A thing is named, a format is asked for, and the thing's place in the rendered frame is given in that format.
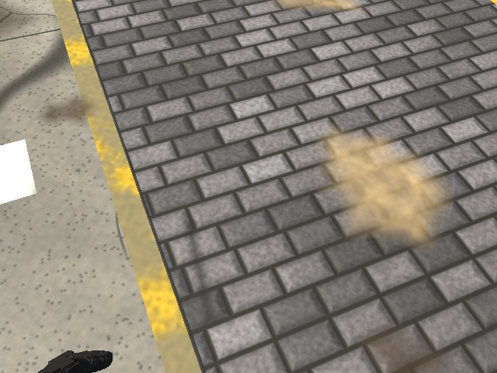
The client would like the left robot hand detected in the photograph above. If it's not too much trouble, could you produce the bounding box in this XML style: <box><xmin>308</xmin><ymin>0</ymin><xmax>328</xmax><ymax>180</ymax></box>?
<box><xmin>38</xmin><ymin>350</ymin><xmax>113</xmax><ymax>373</ymax></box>

